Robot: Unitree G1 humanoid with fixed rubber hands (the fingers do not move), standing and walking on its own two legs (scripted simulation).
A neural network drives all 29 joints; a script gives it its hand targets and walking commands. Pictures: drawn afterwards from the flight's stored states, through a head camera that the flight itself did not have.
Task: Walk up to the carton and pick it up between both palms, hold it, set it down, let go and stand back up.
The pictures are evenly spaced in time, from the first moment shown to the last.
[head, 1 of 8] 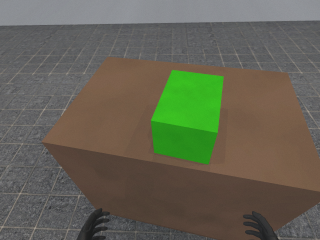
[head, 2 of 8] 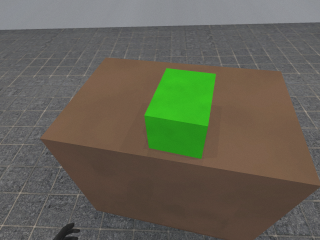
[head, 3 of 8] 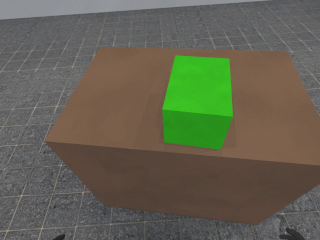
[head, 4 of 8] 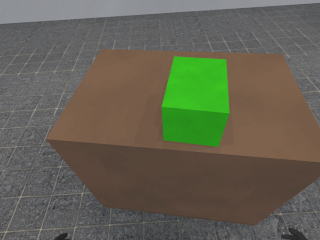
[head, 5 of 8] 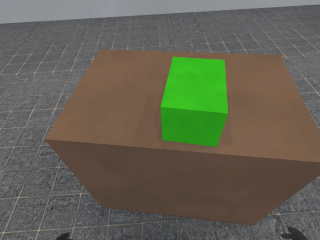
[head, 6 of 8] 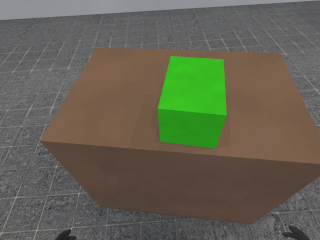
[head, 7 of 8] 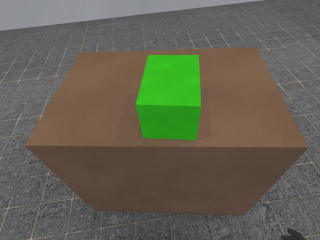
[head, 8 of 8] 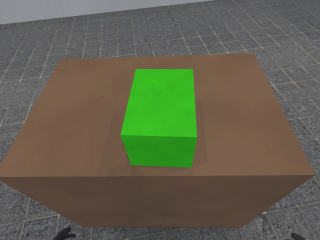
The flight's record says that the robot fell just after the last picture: no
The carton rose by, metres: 0.00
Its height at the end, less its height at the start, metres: +0.00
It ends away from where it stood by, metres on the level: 0.00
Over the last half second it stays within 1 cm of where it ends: yes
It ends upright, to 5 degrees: yes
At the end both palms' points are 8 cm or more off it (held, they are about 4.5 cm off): yes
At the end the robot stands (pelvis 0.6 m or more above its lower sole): yes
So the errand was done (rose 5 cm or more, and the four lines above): no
